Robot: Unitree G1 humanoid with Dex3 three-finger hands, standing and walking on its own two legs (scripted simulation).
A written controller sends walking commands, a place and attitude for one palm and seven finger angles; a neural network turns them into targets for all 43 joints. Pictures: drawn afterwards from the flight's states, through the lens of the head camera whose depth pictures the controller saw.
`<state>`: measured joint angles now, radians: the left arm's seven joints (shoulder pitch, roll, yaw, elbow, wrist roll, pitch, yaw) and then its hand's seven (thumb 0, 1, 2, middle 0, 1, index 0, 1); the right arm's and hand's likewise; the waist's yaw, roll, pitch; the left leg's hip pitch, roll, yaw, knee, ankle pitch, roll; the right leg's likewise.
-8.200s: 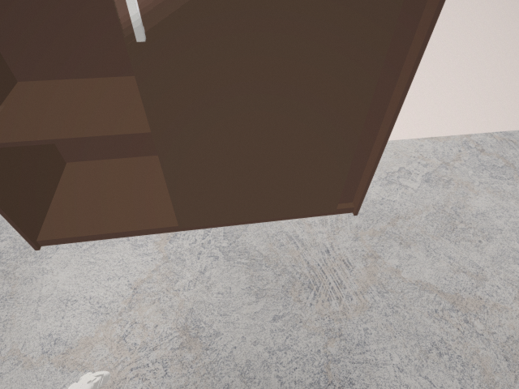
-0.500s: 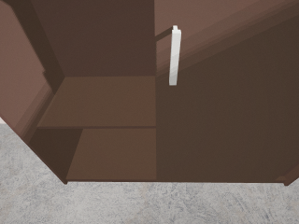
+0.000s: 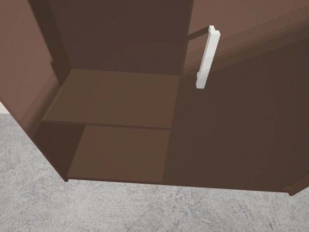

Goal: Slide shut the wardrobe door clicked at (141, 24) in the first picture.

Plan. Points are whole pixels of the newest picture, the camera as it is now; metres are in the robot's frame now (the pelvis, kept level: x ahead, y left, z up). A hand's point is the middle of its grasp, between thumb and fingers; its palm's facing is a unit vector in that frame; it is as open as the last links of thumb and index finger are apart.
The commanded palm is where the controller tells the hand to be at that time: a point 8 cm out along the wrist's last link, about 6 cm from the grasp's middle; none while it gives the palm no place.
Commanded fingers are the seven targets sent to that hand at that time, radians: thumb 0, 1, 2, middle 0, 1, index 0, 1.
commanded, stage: come to a stop and stand still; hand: right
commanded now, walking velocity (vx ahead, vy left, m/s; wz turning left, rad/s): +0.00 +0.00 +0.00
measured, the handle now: (205, 58) +0.50 -0.09 +0.21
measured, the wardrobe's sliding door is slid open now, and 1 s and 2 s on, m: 0.62 0.62 0.62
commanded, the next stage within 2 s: look again from close up in 0.18 s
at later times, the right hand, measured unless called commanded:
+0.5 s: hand out of the picture -0.02 -0.19 -0.18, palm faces +0.04 +0.98 -0.20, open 7.4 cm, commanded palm none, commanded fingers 0.00 -0.90 -0.90 0.20 0.30 0.20 0.30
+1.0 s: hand out of the picture -0.02 -0.20 -0.18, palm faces +0.02 +0.98 -0.17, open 7.4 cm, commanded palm none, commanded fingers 0.00 -0.90 -0.90 0.20 0.30 0.20 0.30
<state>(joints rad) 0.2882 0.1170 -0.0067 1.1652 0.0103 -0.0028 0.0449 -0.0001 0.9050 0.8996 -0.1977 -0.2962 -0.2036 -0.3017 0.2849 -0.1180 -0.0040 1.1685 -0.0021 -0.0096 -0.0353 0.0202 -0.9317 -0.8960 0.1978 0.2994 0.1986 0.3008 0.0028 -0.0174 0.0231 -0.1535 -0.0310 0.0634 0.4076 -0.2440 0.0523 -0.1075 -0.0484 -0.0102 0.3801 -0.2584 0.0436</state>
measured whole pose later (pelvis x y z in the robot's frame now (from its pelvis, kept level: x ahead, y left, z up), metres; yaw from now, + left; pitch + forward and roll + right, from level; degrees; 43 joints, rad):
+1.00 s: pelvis -0.01 -0.04 +0.00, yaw +1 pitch -1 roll -1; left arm 0.30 0.14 -0.03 1.14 0.01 -0.03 0.03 0.00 0.90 0.90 -0.20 -0.30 -0.20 -0.30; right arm 0.30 -0.12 0.01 1.13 -0.01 -0.01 -0.03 0.00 -0.91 -0.90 0.20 0.30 0.20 0.30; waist -0.01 0.00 0.03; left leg -0.21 0.03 0.02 0.50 -0.27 -0.01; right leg -0.15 0.03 -0.07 0.45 -0.29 -0.04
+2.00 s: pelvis -0.05 -0.01 -0.05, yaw -3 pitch +4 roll +1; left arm 0.18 0.26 0.02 0.49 -0.04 -0.25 0.06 0.01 0.90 0.90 -0.20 -0.30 -0.20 -0.30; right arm 0.47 -0.23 -0.23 -0.04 0.30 -0.41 0.28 0.02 -0.47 -0.71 0.23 0.58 0.23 0.58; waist -0.05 0.00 -0.07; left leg -0.55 0.01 0.13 0.88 -0.41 0.05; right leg -0.57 -0.02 0.03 0.93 -0.44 0.01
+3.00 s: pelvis -0.03 -0.03 +0.00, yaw -3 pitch -3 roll +1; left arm 0.19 0.25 -0.11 0.64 -0.09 -0.27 0.09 0.01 0.90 0.90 -0.20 -0.30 -0.21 -0.30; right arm -0.14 -0.50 -0.50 0.02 0.35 0.22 0.46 -0.01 0.49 -0.30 0.30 1.20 0.30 1.20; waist -0.07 -0.06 -0.02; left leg -0.16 0.02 0.10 0.45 -0.24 0.01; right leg -0.16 0.01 0.00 0.48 -0.27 -0.02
